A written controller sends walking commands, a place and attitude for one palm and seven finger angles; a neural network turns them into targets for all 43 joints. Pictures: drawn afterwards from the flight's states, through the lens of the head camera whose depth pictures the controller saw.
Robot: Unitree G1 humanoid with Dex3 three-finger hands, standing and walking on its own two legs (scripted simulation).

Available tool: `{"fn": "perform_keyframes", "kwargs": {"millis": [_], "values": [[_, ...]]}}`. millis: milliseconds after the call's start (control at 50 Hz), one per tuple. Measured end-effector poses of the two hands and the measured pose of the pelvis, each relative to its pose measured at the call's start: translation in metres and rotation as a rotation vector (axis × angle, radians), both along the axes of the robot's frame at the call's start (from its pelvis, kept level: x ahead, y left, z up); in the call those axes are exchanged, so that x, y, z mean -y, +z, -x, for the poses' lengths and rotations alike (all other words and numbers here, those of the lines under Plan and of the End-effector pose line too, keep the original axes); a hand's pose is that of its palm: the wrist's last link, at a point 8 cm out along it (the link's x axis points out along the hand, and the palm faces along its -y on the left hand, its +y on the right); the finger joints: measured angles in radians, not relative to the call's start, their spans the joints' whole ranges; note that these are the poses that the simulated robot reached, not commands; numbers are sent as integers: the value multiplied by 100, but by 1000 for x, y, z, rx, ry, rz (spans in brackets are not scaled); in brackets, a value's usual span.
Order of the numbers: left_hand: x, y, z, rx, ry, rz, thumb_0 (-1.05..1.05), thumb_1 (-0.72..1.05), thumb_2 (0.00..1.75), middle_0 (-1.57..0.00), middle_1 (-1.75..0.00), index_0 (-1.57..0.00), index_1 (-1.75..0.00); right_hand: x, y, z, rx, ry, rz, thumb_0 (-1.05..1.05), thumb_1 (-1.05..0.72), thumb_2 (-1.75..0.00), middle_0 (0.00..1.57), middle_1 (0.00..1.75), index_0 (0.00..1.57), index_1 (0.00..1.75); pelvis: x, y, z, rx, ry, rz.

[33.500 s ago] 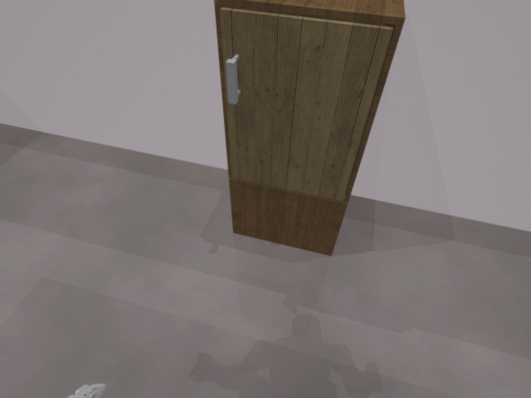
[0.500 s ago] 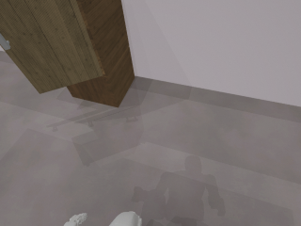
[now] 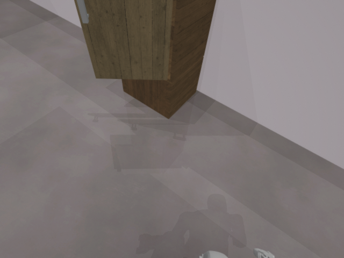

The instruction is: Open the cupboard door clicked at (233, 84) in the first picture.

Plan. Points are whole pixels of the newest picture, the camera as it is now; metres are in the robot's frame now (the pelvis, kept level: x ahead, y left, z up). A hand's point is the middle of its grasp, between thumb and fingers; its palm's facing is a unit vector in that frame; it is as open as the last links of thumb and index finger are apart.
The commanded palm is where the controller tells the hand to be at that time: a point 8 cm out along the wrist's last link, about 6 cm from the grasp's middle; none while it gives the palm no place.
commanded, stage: turn to face it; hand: left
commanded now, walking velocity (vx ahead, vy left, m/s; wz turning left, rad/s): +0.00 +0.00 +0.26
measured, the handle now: (83, 5) +1.03 +0.48 +0.04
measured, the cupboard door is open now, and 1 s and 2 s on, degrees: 39 39 39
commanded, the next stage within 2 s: take the last steps up to it in 0.02 s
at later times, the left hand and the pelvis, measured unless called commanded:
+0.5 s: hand out of the picture +0.02 +0.15 -0.15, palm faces +0.21 -0.95 -0.22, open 7.3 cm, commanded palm none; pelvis +0.05 -0.02 +0.01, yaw +9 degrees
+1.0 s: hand (64, 215) +0.22 +0.31 -0.16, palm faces +0.23 -0.96 -0.18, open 7.4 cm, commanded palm none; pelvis +0.19 +0.12 +0.01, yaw +10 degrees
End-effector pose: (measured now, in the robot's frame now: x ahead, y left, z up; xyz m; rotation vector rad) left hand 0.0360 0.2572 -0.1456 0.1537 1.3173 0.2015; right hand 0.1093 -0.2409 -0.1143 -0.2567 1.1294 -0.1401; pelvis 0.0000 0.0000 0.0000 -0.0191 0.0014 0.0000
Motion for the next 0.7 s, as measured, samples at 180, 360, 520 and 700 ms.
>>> {"fn": "perform_keyframes", "kwargs": {"millis": [180,360,520,700], "values": [[24,13,-29,83,-13,-2,0,91,90,-20,-30,-19,-30,6,-15,38,-111,-28,-54,0,-90,-90,20,30,21,30,16,3,-3,-10,37,-6],[59,22,-12,104,55,-16,0,91,90,-20,-30,-20,-30,38,-38,50,-235,-22,-87,0,-91,-90,20,30,20,30,34,-1,-23,6,103,-31],[59,23,42,-70,185,14,0,92,90,-20,-30,-20,-30,26,-23,-17,-222,60,-65,0,-91,-90,19,30,20,30,19,8,-58,-4,170,-52],[30,-3,80,-296,320,107,0,90,90,-20,-30,-20,-30,-72,-28,-160,-55,244,-59,0,-91,-90,19,30,20,30,-47,-16,-114,-10,215,-30]]}}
